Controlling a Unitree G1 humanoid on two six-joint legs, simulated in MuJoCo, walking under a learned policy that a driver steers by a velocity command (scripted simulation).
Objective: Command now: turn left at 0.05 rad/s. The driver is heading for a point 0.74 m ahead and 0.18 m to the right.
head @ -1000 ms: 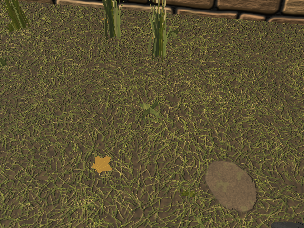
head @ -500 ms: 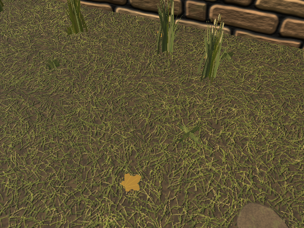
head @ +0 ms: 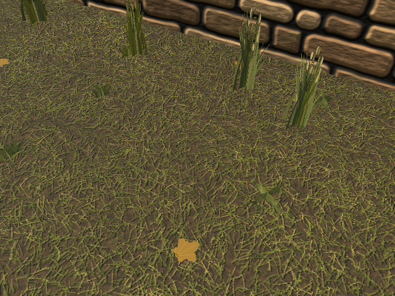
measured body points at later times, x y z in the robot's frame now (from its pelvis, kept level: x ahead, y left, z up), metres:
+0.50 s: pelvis +0.04 -0.02 -0.01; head +0.05 -0.04 +0.44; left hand +0.10 +0.26 -0.13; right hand +0.10 -0.29 -0.14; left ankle -0.02 +0.12 -0.73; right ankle +0.03 -0.12 -0.74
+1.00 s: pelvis +0.29 +0.01 -0.02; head +0.32 +0.01 +0.43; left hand +0.22 +0.28 -0.16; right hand +0.52 -0.22 -0.10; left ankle +0.40 +0.10 -0.74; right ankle +0.06 -0.12 -0.68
